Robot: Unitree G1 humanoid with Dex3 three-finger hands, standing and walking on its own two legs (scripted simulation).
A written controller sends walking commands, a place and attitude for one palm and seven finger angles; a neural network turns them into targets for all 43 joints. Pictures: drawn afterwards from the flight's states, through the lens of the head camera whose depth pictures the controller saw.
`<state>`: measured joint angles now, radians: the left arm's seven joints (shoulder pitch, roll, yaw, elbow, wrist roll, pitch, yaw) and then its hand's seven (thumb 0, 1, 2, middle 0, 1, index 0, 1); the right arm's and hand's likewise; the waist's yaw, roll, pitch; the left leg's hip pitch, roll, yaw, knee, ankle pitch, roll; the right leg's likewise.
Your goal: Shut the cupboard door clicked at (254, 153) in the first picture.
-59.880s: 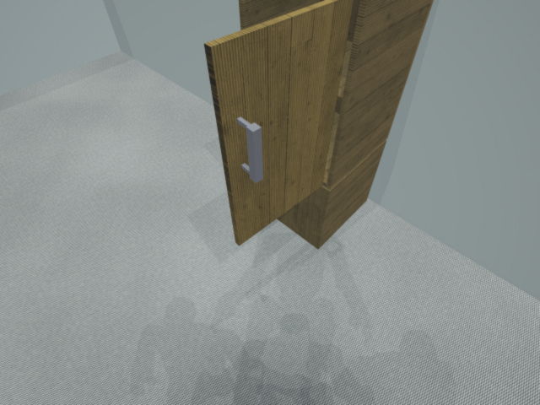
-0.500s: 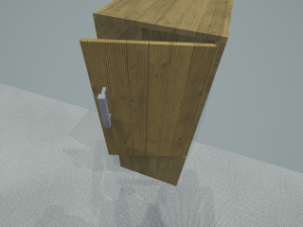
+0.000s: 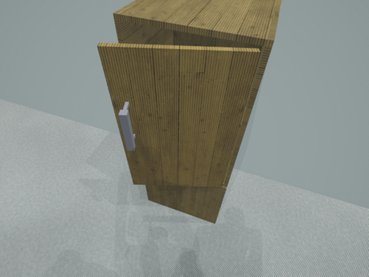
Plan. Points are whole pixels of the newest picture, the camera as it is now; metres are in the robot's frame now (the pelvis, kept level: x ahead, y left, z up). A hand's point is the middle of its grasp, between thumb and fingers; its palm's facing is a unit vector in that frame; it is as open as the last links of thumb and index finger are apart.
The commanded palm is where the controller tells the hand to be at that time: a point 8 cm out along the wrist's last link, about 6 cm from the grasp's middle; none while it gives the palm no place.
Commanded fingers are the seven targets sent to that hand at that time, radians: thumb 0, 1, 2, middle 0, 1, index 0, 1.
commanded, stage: look again from close up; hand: left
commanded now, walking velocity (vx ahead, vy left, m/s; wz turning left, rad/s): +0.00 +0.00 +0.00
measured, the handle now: (129, 126) +0.50 +0.20 +0.02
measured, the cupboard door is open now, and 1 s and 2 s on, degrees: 19 19 19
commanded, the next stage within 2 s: raise the hand and make a fist in 0.56 s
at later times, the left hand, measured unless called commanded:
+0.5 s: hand out of the picture +0.05 +0.17 -0.17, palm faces +0.02 -0.98 -0.21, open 7.4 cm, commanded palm none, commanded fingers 0.00 0.90 0.90 -0.20 -0.30 -0.20 -0.30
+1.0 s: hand (120, 242) +0.20 +0.16 -0.04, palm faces +0.05 -1.00 +0.00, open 6.5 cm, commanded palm +0.15 +0.22 -0.05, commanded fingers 0.00 0.90 0.90 -0.51 -0.64 -0.51 -0.64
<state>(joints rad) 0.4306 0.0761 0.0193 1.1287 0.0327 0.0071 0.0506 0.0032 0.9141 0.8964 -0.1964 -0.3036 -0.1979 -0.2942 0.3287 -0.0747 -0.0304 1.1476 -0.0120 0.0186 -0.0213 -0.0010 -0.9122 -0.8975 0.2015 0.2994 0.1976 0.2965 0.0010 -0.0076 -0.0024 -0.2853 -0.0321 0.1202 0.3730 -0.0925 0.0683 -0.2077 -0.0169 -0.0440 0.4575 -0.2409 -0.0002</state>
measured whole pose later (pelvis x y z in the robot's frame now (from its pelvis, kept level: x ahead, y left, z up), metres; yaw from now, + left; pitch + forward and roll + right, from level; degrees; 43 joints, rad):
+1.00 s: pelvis +0.02 -0.03 -0.08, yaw +2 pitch +12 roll +0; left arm 0.46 0.17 0.13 0.11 -0.27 -0.57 -0.30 0.00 0.92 0.90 -0.34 -0.46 -0.34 -0.45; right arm 0.17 -0.25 -0.07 0.57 0.02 -0.26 0.02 0.01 -0.91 -0.90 0.20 0.30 0.20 0.30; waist 0.00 -0.03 -0.16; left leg -0.86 0.00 0.08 1.08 -0.43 0.05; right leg -0.78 0.01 -0.07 1.12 -0.55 -0.06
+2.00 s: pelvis +0.04 -0.01 -0.06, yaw +3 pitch +10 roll -3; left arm 0.43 0.25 0.12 -0.11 -0.27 -0.32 -0.19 0.02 0.90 0.90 -1.24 -1.44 -1.24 -1.43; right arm 0.24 -0.23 0.06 0.47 0.03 -0.17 -0.04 0.01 -0.91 -0.90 0.21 0.30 0.20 0.30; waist 0.01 0.04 -0.13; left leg -0.77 0.00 0.03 1.01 -0.42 0.06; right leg -0.64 0.02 -0.11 0.96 -0.50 -0.03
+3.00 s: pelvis +0.04 -0.03 -0.05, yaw +3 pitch +9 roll -1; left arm 0.12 0.27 0.18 0.14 -0.28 -0.27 -0.23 0.02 0.90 0.90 -1.30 -1.50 -1.30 -1.50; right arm 0.25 -0.26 0.05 0.57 0.04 -0.17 -0.05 0.01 -0.91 -0.90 0.20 0.30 0.20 0.30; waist 0.00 0.04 -0.11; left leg -0.71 0.01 0.03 0.94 -0.39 0.03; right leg -0.60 0.04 -0.11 0.91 -0.48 -0.06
